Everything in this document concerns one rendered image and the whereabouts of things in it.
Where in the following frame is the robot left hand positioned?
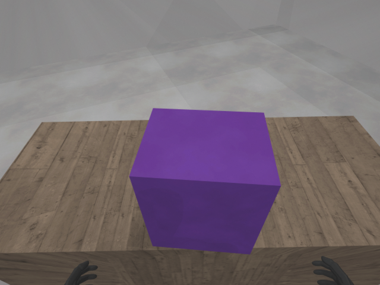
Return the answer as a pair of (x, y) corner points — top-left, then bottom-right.
(64, 261), (98, 285)

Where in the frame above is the robot right hand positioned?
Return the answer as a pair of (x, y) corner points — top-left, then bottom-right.
(312, 256), (354, 285)

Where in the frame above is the carton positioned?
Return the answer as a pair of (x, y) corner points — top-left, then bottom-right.
(129, 108), (281, 254)

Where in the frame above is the pedestal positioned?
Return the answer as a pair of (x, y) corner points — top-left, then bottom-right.
(0, 116), (380, 285)

